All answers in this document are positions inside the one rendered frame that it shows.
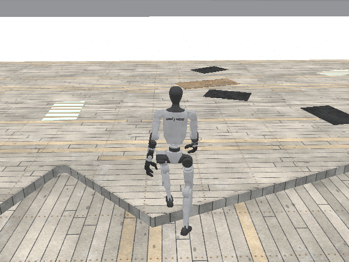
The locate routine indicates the left robot shin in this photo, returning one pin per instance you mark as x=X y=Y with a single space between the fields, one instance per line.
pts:
x=166 y=183

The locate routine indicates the robot right foot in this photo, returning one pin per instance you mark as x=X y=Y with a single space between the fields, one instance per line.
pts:
x=185 y=231

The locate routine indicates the right robot upper arm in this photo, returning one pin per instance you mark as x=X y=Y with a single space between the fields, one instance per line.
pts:
x=193 y=123

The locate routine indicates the left robot upper arm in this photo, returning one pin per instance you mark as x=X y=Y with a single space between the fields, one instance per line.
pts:
x=156 y=124

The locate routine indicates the robot right hand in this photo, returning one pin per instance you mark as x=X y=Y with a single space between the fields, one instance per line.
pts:
x=193 y=150

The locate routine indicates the robot right forearm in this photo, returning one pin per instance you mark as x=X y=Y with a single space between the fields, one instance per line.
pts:
x=194 y=142

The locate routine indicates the robot left forearm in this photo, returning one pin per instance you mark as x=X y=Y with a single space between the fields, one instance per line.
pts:
x=151 y=148

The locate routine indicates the robot left hand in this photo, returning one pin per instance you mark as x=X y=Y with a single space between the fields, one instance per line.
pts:
x=147 y=168

